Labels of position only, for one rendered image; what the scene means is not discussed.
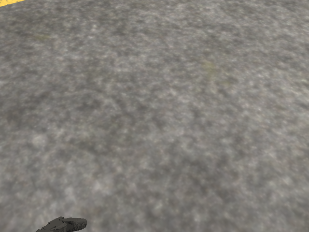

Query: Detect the left robot hand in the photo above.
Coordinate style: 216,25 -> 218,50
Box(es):
36,217 -> 87,232

